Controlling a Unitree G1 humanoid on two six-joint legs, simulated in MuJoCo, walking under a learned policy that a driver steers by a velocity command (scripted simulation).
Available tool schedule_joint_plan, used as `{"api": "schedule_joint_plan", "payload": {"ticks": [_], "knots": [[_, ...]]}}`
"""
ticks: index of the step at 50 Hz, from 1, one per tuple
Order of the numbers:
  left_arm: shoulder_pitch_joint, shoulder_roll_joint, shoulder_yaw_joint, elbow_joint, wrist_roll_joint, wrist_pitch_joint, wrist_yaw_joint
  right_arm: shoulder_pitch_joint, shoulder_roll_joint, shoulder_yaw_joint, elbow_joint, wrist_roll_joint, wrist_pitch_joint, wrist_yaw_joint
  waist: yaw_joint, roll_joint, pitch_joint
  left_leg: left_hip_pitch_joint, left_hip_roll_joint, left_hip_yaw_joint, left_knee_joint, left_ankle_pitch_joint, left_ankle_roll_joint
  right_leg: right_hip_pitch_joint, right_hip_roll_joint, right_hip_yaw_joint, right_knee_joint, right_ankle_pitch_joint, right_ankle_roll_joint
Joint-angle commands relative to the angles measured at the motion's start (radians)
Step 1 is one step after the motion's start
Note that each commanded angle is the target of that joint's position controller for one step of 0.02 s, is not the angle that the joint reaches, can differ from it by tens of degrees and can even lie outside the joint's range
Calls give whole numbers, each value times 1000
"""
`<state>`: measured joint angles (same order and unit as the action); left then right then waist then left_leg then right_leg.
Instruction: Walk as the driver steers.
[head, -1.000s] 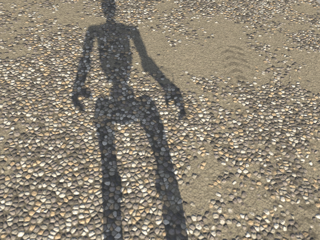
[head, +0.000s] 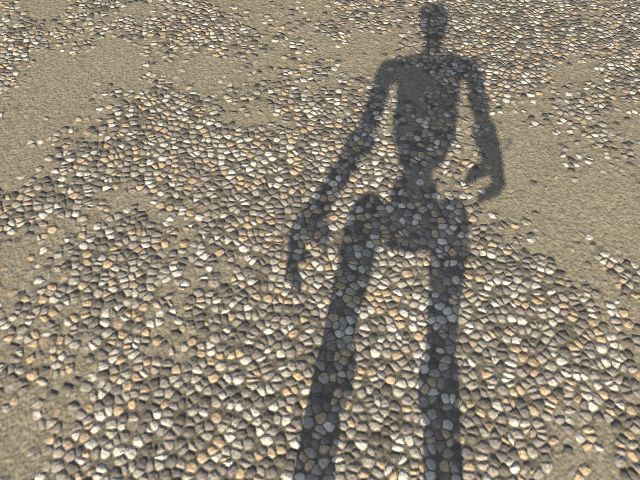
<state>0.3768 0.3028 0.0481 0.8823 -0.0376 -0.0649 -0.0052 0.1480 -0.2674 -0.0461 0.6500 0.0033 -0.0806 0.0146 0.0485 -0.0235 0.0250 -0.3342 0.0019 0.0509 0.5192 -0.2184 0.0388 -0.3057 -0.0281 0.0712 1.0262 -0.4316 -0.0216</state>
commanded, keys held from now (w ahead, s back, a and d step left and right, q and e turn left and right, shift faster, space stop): w+e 0.34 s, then e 0.34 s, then no key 0.32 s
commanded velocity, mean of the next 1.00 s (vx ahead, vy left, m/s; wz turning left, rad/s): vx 0.27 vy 0.00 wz -0.42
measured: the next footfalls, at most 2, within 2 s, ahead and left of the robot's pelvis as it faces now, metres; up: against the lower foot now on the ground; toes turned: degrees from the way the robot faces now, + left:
right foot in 0.42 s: +0.39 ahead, -0.14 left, +0.00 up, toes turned -16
left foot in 0.88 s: +0.54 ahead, +0.04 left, +0.00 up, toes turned -29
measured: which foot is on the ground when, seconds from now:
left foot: down 0.00-0.44, up 0.46-0.86, down 0.88-1.00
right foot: up 0.00-0.40, down 0.42-0.90, up 0.92-1.00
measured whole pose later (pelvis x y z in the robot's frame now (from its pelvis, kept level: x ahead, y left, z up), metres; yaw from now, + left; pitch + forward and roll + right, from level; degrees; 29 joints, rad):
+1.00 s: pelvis +0.41 -0.03 +0.00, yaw -28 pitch +1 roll +0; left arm 0.15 0.29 0.04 0.69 0.00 0.03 0.02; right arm 0.18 -0.24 -0.02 0.69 -0.03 -0.04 -0.01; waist -0.01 -0.03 0.02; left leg -0.35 0.00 -0.02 0.53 -0.21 0.00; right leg -0.37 0.08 0.12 0.82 -0.53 0.04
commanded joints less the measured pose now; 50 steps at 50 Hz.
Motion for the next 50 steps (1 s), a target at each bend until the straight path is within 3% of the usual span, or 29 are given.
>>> {"api": "schedule_joint_plan", "payload": {"ticks": [1, 4, 7, 10, 14, 16, 18, 19, 20, 21, 22, 23, 24, 25, 26, 27, 28, 30, 32, 36, 41, 43, 44, 45, 46, 47, 48, 50], "knots": [[-83, 114, 34, -100, 4, -19, 1, 131, -112, -37, 5, -6, -13, 0, -88, 155, -11, 319, 276, -324, -339, -84, 130, -405, -91, 43, 126, 141, -16], [-65, 54, 27, -91, 3, 11, -5, 100, -93, -39, 28, -13, -37, 0, -49, 130, 11, 241, 236, -154, -382, 144, 124, -368, -97, 41, 115, 250, 2], [-122, 42, 27, -122, 8, 19, -4, 111, -106, -46, 55, -20, -44, -7, -48, 91, 42, 244, 234, -60, -405, 250, 133, -428, -84, 64, 6, 360, 23], [-214, 29, 17, -159, 16, 11, -21, 111, -127, -50, 71, -15, -41, -17, -70, 76, 68, 235, 213, 40, -427, 287, 116, -389, -69, 4, -204, 503, 23], [-356, 6, 0, -229, 17, 6, -50, 189, -158, -60, 113, 0, -22, -28, -121, 41, 105, 343, 250, 104, -406, 374, 104, -406, -56, -70, -362, 521, -10], [-393, 13, 1, -263, 14, 4, -65, 210, -170, -63, 127, 7, -3, -32, -121, 49, 98, 427, 269, 127, -347, 507, 96, -416, -37, -105, -402, 455, -35], [-370, 42, 16, -283, 16, 7, -73, 195, -199, -69, 121, 7, 19, -42, -82, 89, 46, 476, 267, 154, -212, 883, 75, -329, 28, -169, -412, 358, -68], [-303, 68, 30, -275, 19, 10, -72, 186, -212, -71, 113, 7, 32, -51, -42, 115, -7, 483, 259, 159, -92, 1071, 61, -239, 73, -199, -403, 313, -86], [-180, 115, 54, -252, 19, 10, -67, 174, -222, -72, 104, 7, 41, -56, 22, 127, -82, 440, 242, 159, 82, 1117, 42, -76, 108, -196, -423, 324, -110], [-36, 168, 82, -225, 25, 12, -49, 145, -219, -67, 89, 17, 38, -60, 110, 95, -152, 296, 194, 173, 319, 972, -4, 176, 108, -145, -531, 475, -150], [-4, 253, 93, -218, 33, 25, -24, 231, -99, -32, 61, -33, 20, -48, 29, -157, -258, -47, 80, 146, 666, -15, -62, 534, -122, 154, -428, 891, -238], [-38, 288, 93, -273, 47, 17, -27, 315, -89, -9, 33, -26, -8, -28, -12, -203, -498, -302, -84, -69, 976, -505, -97, 775, -365, 682, -521, 873, -475], [-41, 221, 80, -288, 44, 21, -29, 182, -191, -35, 33, 7, -21, -19, 69, -17, -488, -331, -19, -188, 988, -420, -83, 702, -320, 564, -586, 876, -416], [-107, 186, 69, -284, 31, 17, -30, 108, -181, -31, -5, 25, -23, -21, 38, 8, -320, -365, 17, -167, 907, -336, -71, 552, -273, 419, -602, 876, -368], [-156, 156, 63, -285, 16, 16, -27, 99, -166, -30, 7, 9, -17, -34, -8, 84, -193, -360, 54, -144, 830, -283, -82, 384, -217, 330, -628, 853, -322], [-196, 139, 58, -292, 15, 20, -20, 107, -174, -36, 8, -5, -4, -43, -41, 73, -141, -310, 75, -142, 771, -243, -92, 256, -188, 282, -656, 835, -305], [-216, 139, 57, -300, 31, 24, -17, 122, -175, -39, 9, -7, 13, -45, -68, 39, -120, -239, 80, -142, 742, -217, -99, 149, -162, 253, -686, 831, -297], [-237, 149, 62, -294, 40, 26, -12, 156, -143, -31, 16, -15, 33, -52, -92, 1, -122, -187, 70, -122, 663, -189, -126, 49, -133, 205, -697, 901, -297], [-230, 165, 67, -283, 37, 32, 0, 137, -124, -24, 9, -21, 41, -60, -90, -15, -143, -187, 52, -114, 561, -139, -146, 28, -109, 175, -679, 941, -281], [-241, 159, 63, -277, 25, 68, 26, 68, -115, -16, -5, -14, 51, -56, -65, -62, -184, -155, 34, -119, 379, 11, -160, 31, -74, 168, -646, 739, -224], [-217, 132, 45, -261, 37, 84, 25, -7, -129, -19, -31, -5, 42, -35, -22, -114, -153, -86, 18, -115, 189, -7, -127, 60, -105, 253, -584, 570, -203], [-237, 106, 30, -260, 30, 84, 24, 24, -120, -22, -28, -9, 27, -27, -59, -118, -140, 17, 11, -100, -14, 92, -85, 67, -89, 279, -523, 527, -163], [-209, 73, 19, -253, 34, 80, 24, 32, -132, -24, -31, -22, 18, -27, -62, -94, -126, 108, 62, -144, -122, 265, -51, 34, -48, 273, -490, 439, -111], [-138, 29, 4, -253, 61, 73, 23, 30, -204, -33, -51, -43, 17, -34, -10, 85, -165, 213, 248, -312, -120, 558, 20, -22, 44, 181, -348, 190, -45], [-88, 44, 10, -250, 51, 69, 25, 7, -182, -27, -32, -61, 27, -34, 33, 262, -155, 204, 356, -454, -123, 640, 181, -99, 116, 89, -287, -102, 12], [-135, 105, 21, -252, 54, 70, 28, 22, -121, -12, -30, -47, 27, -28, -16, 249, -152, 190, 369, -508, -154, 560, 238, -112, 73, 77, -212, -162, 49], [-185, 129, 33, -256, 43, 77, 31, 37, -117, -11, -21, -39, 28, -25, -45, 220, -144, 208, 339, -480, -155, 503, 225, -136, 66, 71, -147, -163, 65], [-195, 118, 40, -240, 39, 103, 35, 12, -147, -19, -16, -19, 33, -26, -44, 175, -122, 195, 300, -409, -150, 451, 188, -150, 39, 65, -77, -145, 100]]}}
